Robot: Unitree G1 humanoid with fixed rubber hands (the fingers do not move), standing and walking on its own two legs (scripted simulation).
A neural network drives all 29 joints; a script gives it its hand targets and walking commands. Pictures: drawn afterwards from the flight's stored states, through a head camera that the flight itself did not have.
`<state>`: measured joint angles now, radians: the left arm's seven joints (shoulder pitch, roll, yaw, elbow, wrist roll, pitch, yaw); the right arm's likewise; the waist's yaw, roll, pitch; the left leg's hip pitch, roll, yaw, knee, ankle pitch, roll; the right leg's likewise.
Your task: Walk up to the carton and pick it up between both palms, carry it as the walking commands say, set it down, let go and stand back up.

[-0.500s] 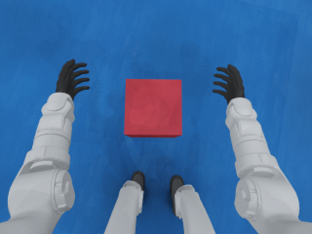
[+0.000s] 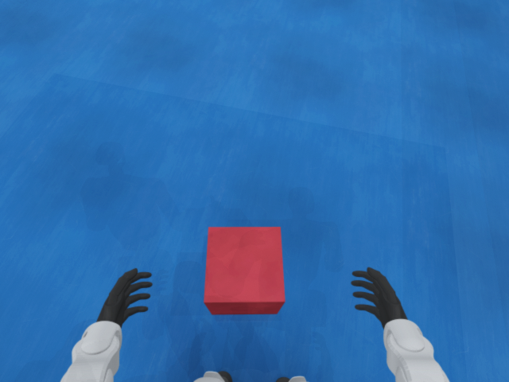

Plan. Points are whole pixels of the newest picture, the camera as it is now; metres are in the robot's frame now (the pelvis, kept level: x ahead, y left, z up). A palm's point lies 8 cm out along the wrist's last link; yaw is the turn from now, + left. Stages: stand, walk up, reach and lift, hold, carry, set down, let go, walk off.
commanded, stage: let go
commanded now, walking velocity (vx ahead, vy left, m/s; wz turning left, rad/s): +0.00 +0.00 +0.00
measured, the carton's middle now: (244, 272) +0.45 +0.03 -0.63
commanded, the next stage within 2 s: stand in 0.66 s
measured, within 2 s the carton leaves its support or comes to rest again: neither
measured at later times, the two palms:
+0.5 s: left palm (96, 364) +0.17 +0.23 -0.05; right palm (419, 354) +0.19 -0.23 -0.05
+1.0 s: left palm out of the picture +0.14 +0.28 -0.08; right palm out of the picture +0.12 -0.29 -0.07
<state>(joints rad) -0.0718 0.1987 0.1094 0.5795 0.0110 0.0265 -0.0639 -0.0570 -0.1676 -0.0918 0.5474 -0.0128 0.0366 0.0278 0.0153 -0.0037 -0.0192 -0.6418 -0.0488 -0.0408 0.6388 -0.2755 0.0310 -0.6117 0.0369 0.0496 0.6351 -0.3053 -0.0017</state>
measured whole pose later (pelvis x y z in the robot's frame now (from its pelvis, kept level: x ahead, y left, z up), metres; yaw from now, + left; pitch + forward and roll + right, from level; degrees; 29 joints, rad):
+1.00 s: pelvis +0.02 +0.00 +0.02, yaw -2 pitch +0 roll +0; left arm 0.24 0.33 0.03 0.73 0.04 0.02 0.01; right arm 0.21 -0.32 -0.04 0.79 -0.04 0.02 -0.01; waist 0.00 -0.01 0.00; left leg -0.19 -0.03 -0.01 0.49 -0.29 0.03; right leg -0.16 0.04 0.07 0.47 -0.30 0.00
